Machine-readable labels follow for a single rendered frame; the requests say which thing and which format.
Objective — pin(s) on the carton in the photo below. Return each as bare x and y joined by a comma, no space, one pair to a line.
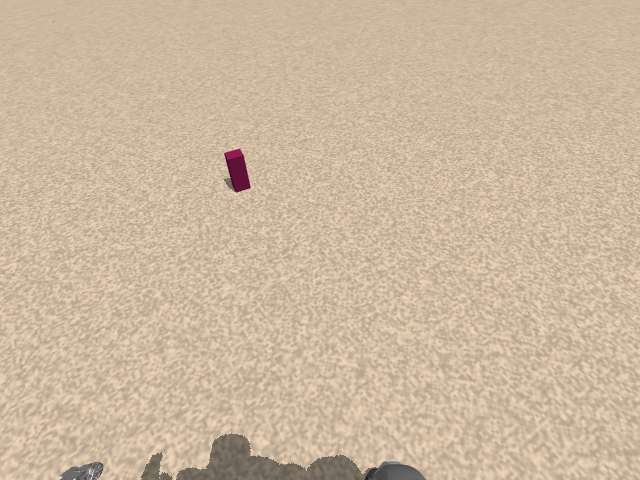
237,170

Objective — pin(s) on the left robot hand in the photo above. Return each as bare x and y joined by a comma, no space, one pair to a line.
90,471

